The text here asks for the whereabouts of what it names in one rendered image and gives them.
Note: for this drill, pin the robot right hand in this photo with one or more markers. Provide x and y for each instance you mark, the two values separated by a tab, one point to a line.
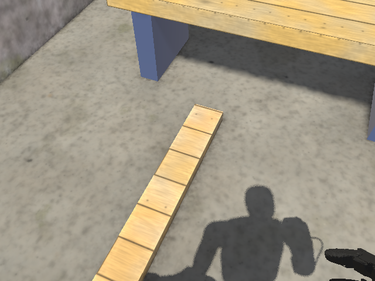
361	260

